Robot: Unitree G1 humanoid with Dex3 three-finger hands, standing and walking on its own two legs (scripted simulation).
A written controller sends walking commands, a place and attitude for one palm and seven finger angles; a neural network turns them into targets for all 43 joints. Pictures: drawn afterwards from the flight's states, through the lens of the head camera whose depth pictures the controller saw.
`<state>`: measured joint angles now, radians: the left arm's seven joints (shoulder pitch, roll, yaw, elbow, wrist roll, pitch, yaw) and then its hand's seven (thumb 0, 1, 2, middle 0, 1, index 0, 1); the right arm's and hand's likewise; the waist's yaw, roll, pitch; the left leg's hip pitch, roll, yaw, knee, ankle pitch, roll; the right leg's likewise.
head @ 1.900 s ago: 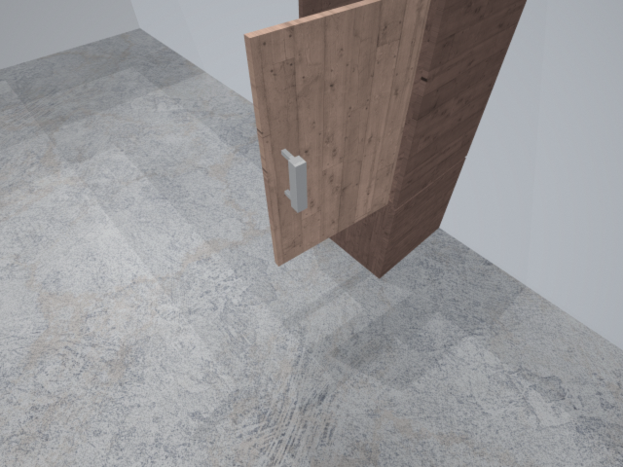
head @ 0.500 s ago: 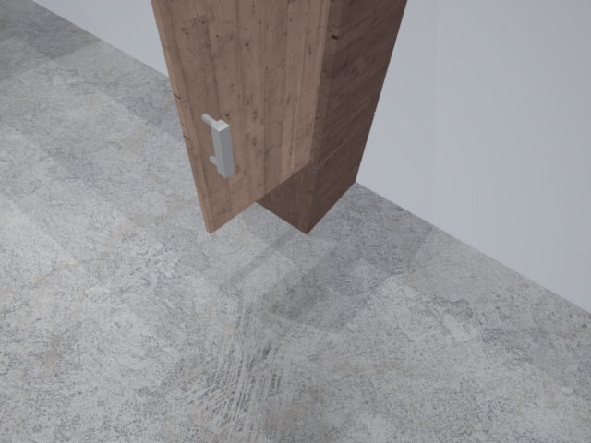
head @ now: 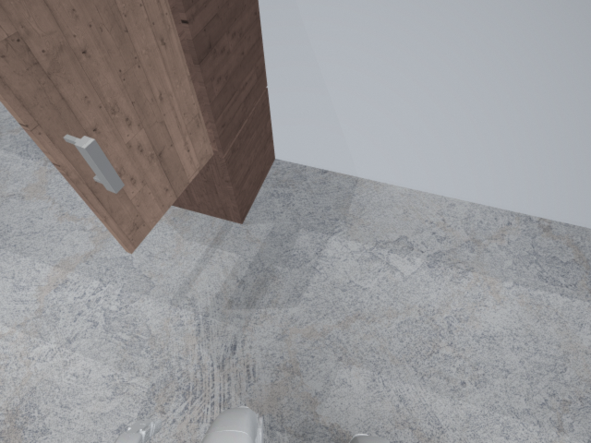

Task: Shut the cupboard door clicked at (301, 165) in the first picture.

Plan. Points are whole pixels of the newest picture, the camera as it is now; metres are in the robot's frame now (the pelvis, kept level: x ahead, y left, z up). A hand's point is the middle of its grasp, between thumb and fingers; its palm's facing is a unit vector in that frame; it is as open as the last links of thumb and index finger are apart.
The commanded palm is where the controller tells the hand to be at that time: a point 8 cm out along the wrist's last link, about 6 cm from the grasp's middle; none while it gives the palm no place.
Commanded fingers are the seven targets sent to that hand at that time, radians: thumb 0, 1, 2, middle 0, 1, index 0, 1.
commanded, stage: walk to a spot facing it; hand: left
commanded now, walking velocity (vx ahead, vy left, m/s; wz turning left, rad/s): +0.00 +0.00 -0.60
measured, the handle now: (93, 163) +0.58 +0.44 -0.03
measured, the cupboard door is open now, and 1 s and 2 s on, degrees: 84 84 84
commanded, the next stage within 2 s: turn to face it in 1.76 s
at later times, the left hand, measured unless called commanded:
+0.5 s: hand (197, 427) +0.15 +0.17 -0.15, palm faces -0.32 -0.93 -0.20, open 7.4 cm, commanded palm none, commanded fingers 0.00 0.90 0.90 -0.20 -0.30 -0.20 -0.30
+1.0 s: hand (271, 333) +0.30 +0.07 -0.17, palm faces -0.53 -0.83 -0.16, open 7.4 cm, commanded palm none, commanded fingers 0.00 0.90 0.90 -0.20 -0.30 -0.20 -0.30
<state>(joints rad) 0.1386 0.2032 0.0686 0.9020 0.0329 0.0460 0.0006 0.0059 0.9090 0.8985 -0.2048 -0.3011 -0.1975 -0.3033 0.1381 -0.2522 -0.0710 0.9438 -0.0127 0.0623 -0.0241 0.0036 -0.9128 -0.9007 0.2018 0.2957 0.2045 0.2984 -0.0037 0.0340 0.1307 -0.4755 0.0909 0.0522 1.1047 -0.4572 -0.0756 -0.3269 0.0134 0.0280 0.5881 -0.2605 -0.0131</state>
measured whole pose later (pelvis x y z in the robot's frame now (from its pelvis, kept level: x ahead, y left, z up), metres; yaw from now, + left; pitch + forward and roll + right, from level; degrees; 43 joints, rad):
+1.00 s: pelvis +0.14 -0.06 +0.01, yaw -34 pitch +1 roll -1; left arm 0.20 0.23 0.09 0.99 0.04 0.02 -0.05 0.01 0.91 0.90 -0.20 -0.30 -0.20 -0.30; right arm 0.30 -0.16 -0.02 0.95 -0.04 -0.07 -0.01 0.00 -0.91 -0.90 0.20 0.30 0.21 0.30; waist 0.00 -0.05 0.05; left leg -0.27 0.09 0.18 0.53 -0.27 0.00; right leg -0.50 -0.02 -0.01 1.21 -0.31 -0.01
